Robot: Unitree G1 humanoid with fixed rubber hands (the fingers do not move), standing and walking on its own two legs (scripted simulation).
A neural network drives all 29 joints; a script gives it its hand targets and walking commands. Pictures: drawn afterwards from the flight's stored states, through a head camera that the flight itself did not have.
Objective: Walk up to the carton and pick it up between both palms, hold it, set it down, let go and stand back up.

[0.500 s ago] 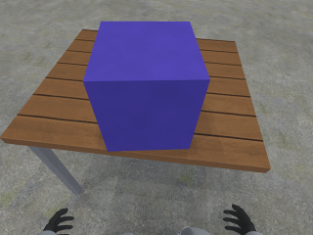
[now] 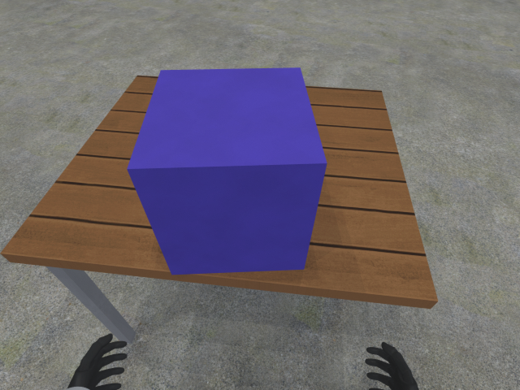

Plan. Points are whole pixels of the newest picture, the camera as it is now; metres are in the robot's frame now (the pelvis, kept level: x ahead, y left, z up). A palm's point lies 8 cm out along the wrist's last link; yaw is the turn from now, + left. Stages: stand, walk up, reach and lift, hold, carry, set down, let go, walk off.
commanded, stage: reach and lift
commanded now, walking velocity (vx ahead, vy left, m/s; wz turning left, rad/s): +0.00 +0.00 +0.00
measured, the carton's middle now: (234, 173) +0.50 +0.06 +0.04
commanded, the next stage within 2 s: none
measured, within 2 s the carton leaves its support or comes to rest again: neither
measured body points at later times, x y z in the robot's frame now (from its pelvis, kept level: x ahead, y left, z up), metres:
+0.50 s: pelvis +0.03 +0.03 +0.01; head +0.03 +0.05 +0.46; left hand +0.21 +0.31 -0.04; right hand +0.20 -0.18 -0.05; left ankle +0.00 +0.13 -0.73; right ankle +0.04 -0.05 -0.73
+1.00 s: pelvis +0.03 +0.06 +0.00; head +0.01 +0.07 +0.45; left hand +0.23 +0.31 -0.02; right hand +0.23 -0.17 -0.03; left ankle +0.00 +0.13 -0.73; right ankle +0.04 -0.05 -0.73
